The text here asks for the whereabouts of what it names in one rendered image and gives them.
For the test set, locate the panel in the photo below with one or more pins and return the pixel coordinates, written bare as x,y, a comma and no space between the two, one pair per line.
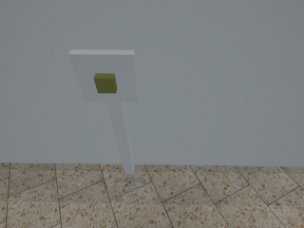
121,62

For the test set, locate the button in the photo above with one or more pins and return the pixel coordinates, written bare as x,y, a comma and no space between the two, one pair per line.
105,83

